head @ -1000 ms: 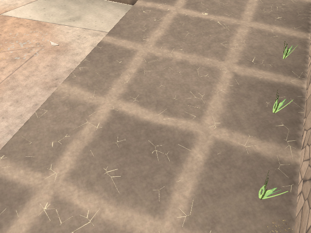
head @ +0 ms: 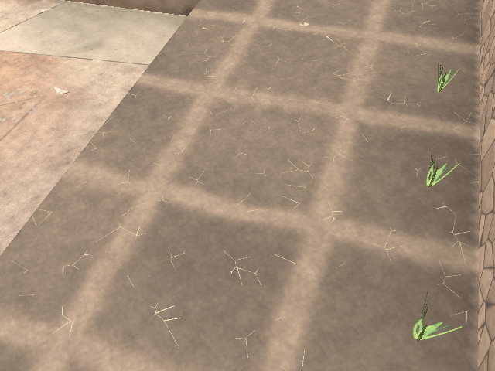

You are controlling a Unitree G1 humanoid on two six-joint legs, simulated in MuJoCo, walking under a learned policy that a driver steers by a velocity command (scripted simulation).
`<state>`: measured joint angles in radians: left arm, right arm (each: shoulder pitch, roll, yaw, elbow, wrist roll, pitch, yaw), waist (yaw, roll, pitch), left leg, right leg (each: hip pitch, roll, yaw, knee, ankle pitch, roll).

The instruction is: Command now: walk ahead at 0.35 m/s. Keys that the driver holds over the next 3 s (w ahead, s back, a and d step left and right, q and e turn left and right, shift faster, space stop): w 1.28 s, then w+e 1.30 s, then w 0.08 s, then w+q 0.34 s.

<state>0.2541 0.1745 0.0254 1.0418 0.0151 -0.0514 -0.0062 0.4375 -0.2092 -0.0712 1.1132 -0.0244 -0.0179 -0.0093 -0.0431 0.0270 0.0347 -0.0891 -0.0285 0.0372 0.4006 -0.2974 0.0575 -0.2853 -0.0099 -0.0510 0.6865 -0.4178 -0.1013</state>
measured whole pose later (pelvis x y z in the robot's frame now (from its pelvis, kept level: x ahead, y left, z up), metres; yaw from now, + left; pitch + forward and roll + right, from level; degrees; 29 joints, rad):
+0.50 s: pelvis +0.20 -0.02 -0.01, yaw +0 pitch +1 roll +0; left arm 0.57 0.13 0.00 1.13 0.02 -0.11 0.02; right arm -0.05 -0.18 -0.02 0.92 -0.02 -0.03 0.03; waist 0.06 0.01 0.07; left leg -0.58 0.00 0.12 0.63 -0.10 0.10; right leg 0.19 0.05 -0.05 0.17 -0.37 -0.06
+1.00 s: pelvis +0.48 +0.00 +0.00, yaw +1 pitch +0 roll +1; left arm 0.02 0.18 0.03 0.92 0.02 -0.04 -0.03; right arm 0.49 -0.15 -0.01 1.10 -0.02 -0.10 -0.01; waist -0.07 -0.03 0.06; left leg 0.09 -0.10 0.08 0.18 -0.28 0.10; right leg -0.61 -0.07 -0.06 0.66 -0.01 -0.05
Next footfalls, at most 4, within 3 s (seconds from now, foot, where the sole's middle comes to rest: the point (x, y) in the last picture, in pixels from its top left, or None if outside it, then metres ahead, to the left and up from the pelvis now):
0.04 right None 0.07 -0.10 -0.78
0.56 left None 0.41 0.05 -0.78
1.12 right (290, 297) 0.72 -0.09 -0.78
1.64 left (228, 221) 1.02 0.09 -0.78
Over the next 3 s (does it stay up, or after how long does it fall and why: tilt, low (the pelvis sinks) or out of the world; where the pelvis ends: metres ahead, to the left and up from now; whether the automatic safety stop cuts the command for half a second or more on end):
stays up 1.48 -0.29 0.00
